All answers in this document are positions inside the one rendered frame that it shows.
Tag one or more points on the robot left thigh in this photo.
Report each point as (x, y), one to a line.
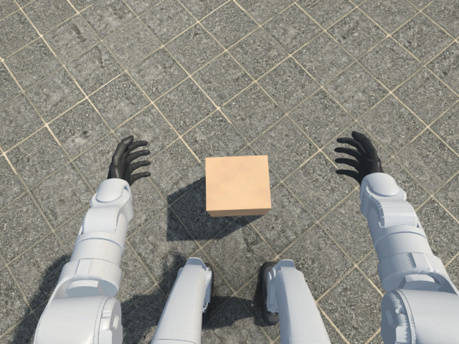
(181, 319)

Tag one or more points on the left robot upper arm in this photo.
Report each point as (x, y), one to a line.
(92, 319)

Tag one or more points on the robot left hand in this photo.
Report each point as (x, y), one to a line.
(120, 166)

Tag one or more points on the left robot forearm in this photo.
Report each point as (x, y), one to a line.
(94, 267)

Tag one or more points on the robot right hand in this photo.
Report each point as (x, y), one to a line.
(367, 160)

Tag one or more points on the right robot upper arm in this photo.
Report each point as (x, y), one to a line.
(420, 317)

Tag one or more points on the right robot forearm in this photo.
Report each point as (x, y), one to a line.
(405, 258)

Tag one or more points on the robot thigh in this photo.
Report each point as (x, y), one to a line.
(181, 319)
(300, 320)

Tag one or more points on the carton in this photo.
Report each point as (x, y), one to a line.
(237, 186)

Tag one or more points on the robot right thigh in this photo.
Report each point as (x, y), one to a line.
(300, 320)

